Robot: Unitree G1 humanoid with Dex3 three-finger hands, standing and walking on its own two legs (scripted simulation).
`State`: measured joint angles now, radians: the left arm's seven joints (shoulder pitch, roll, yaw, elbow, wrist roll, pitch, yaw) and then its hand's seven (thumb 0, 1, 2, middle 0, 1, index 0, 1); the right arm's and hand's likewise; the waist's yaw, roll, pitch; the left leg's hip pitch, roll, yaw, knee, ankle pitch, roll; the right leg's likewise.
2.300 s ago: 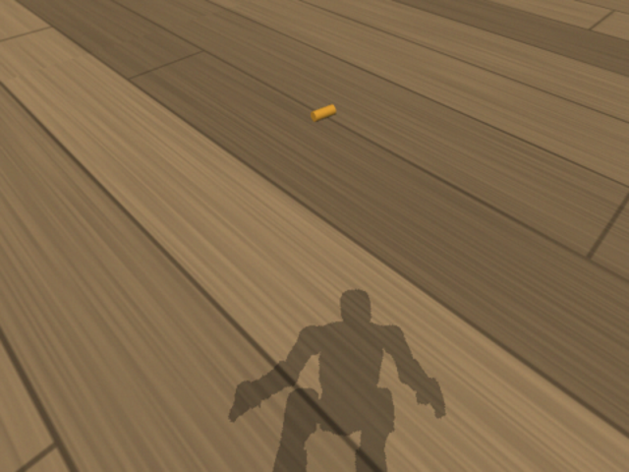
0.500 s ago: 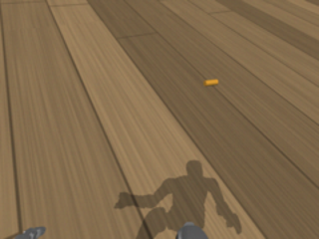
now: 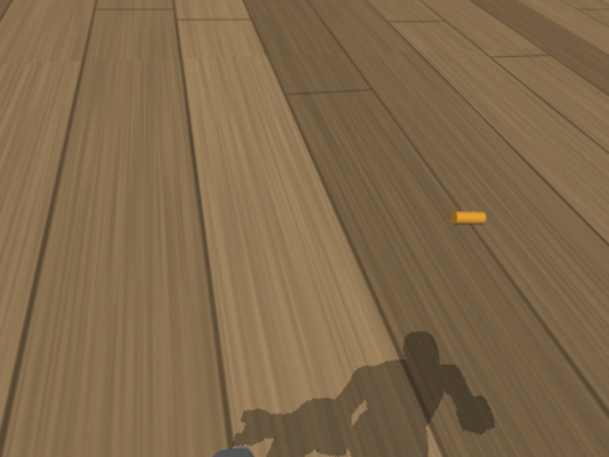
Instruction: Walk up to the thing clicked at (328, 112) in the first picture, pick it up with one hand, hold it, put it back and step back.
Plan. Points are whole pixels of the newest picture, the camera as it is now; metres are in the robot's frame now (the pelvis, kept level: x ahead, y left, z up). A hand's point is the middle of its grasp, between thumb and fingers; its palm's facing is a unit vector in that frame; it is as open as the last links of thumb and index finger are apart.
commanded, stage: walk up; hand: left
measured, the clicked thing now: (468, 217) +1.29 -0.72 -0.72
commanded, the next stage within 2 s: none
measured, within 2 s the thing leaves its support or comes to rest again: neither
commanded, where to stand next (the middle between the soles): +0.96 -1.02 m, yaw +11 degrees
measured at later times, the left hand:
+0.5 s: hand (259, 329) +0.33 +0.10 -0.11, palm faces +0.03 -0.93 -0.36, open 7.4 cm
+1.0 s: hand (339, 293) +0.45 -0.04 -0.15, palm faces +0.02 -0.96 -0.28, open 7.4 cm
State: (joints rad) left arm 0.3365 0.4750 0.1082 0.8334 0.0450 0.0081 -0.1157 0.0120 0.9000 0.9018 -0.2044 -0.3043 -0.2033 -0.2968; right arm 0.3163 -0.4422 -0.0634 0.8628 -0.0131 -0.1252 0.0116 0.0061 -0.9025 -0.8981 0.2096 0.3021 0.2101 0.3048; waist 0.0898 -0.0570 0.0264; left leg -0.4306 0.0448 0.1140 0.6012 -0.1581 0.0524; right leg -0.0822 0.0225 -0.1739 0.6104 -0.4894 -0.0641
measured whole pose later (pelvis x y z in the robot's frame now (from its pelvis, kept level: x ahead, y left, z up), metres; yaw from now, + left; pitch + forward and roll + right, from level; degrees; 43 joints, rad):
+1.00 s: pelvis +0.39 -0.32 +0.00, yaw +5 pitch -2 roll +2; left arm 0.25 0.46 0.10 0.79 0.06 0.07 -0.13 0.01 0.90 0.90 -0.20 -0.30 -0.20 -0.30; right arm 0.35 -0.45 -0.04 0.89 -0.02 -0.13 -0.05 0.01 -0.90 -0.90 0.21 0.30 0.21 0.31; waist 0.00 -0.14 0.07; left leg -0.34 0.09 0.09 0.67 -0.29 0.00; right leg -0.57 -0.11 0.08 1.04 -0.36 0.01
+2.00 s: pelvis +0.66 -0.71 -0.01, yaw +8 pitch -2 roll +0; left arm 0.28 0.43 0.10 0.80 0.05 0.04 -0.09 0.01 0.90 0.90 -0.20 -0.30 -0.20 -0.30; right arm 0.28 -0.50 -0.07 1.02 -0.01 -0.07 -0.08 0.01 -0.90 -0.90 0.21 0.30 0.21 0.30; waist 0.04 -0.01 0.05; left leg -0.57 0.07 0.04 1.13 -0.48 0.05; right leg -0.38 -0.03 -0.07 0.77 -0.37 -0.03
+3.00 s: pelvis +0.89 -1.04 +0.00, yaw +9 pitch -2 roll +1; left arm 0.29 0.43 0.06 0.82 0.04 0.07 -0.07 0.01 0.90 0.90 -0.20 -0.30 -0.20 -0.30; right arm 0.32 -0.40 -0.04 0.92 -0.02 -0.09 -0.06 0.01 -0.90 -0.90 0.21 0.30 0.21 0.31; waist -0.01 -0.11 0.10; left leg -0.38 0.04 0.10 0.70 -0.29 0.04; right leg -0.51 -0.02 0.03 1.10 -0.45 -0.01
